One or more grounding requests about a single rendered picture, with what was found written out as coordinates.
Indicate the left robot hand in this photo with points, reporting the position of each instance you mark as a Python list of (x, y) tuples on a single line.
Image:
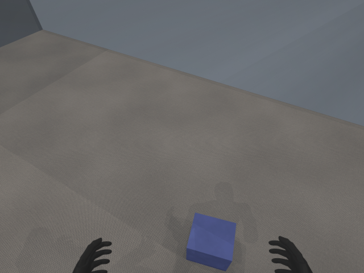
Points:
[(86, 263)]

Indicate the right robot hand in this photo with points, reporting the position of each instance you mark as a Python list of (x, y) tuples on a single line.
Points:
[(295, 261)]

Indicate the carton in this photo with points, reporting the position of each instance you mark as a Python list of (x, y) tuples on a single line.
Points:
[(211, 242)]

